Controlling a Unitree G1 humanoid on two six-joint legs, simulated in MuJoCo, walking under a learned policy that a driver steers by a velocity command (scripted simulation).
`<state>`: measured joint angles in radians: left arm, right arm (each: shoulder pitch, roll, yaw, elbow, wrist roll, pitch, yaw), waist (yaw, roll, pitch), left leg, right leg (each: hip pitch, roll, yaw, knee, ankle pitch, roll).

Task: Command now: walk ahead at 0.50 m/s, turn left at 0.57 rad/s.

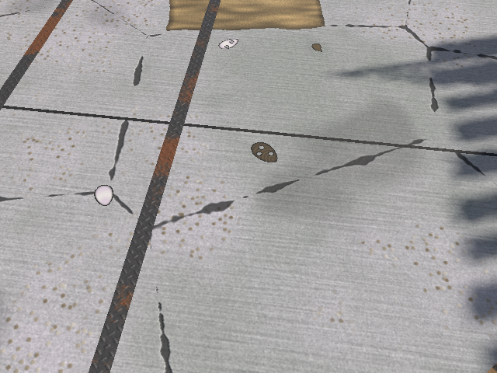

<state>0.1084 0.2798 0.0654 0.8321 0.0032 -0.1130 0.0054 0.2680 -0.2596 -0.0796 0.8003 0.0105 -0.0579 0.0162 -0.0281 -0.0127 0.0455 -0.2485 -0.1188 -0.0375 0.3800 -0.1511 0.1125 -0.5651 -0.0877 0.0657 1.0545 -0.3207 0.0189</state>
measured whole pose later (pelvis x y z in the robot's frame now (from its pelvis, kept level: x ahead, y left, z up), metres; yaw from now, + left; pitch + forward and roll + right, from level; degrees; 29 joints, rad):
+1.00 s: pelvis +0.22 -0.06 -0.02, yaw +5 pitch +2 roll +1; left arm 0.19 0.31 0.07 0.76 0.01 0.02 -0.02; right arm 0.12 -0.30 -0.09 0.72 -0.01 0.03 -0.06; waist 0.02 0.04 0.04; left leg -0.43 0.06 0.00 0.96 -0.55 -0.06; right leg -0.34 0.04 -0.04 0.63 -0.32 -0.07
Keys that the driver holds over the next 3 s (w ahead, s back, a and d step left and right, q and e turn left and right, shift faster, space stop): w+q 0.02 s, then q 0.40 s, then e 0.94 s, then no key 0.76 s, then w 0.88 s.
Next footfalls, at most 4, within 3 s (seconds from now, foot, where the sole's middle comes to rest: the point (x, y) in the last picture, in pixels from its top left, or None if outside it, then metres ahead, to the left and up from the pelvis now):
0.24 right None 0.33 -0.13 -0.78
0.62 left None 0.23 0.11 -0.78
0.92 right None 0.28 -0.13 -0.78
1.46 left None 0.31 0.08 -0.78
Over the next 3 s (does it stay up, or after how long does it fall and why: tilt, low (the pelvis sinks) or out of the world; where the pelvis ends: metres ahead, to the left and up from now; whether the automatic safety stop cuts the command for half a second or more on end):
stays up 0.57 -0.14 -0.01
